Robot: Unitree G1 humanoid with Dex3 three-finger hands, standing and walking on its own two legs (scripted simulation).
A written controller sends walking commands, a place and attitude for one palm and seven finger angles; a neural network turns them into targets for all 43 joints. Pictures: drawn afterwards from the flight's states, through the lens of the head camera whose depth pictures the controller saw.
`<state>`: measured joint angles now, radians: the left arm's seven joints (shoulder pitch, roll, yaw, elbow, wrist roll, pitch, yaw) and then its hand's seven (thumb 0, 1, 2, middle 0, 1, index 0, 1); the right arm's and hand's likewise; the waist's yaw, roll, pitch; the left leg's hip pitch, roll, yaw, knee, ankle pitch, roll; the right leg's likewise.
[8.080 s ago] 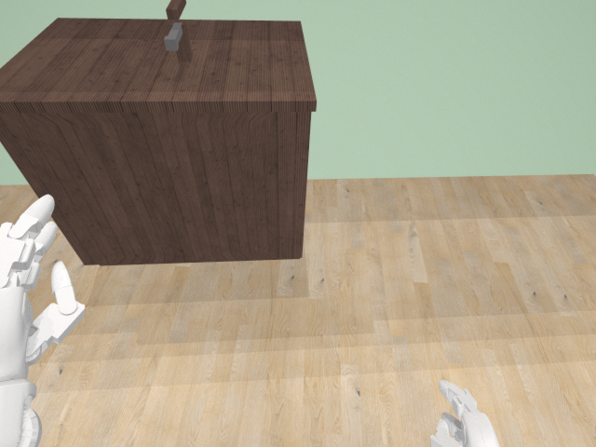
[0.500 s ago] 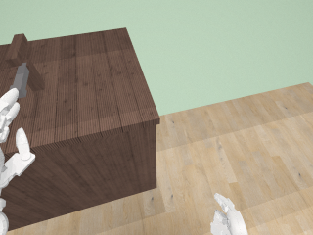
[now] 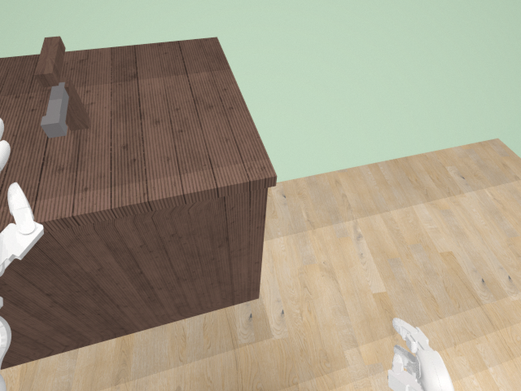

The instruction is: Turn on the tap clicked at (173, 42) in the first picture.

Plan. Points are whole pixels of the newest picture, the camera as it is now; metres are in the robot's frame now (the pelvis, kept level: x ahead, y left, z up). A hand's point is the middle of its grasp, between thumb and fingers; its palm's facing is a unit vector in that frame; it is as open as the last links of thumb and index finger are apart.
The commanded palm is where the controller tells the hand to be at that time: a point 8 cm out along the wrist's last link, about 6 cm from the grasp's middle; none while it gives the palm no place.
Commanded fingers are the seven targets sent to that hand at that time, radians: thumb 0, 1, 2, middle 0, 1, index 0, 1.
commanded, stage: come to a stop and stand still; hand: left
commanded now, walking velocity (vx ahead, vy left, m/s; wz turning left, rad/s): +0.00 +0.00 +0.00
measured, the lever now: (54, 126) +0.48 +0.40 +0.11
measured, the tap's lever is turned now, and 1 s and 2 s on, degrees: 0 0 0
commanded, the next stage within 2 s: look again from close up in 0.96 s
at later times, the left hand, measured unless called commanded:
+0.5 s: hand (29, 243) +0.23 +0.28 +0.16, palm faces +0.44 -0.83 -0.34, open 7.4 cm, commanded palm +0.17 +0.31 +0.18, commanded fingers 0.00 0.90 0.90 -0.20 -0.30 -0.20 -0.30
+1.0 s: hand (37, 230) +0.24 +0.28 +0.16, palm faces +0.46 -0.82 -0.34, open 7.4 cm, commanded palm +0.19 +0.31 +0.18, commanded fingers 0.00 0.90 0.90 -0.20 -0.30 -0.20 -0.30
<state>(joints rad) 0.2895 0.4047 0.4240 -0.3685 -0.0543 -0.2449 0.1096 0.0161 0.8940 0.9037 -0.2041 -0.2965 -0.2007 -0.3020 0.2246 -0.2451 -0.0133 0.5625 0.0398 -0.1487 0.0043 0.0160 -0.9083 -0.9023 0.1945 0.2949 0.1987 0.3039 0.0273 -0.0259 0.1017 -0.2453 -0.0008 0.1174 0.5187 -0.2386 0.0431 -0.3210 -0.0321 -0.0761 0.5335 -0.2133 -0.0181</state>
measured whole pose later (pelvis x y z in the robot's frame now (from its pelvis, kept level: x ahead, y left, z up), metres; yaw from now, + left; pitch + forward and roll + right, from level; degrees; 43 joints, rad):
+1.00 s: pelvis +0.05 +0.02 +0.01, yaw +4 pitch -1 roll -1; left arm 0.42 0.35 0.33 -0.42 -0.05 -0.18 0.10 0.02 0.89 0.90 -0.21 -0.30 -0.21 -0.30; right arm 0.21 -0.19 0.03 0.57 0.00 -0.09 -0.05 0.02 -0.90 -0.90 0.20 0.30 0.20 0.30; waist 0.03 -0.01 0.01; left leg -0.17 -0.03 0.05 0.44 -0.26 0.05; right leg -0.19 0.03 0.02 0.39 -0.18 -0.01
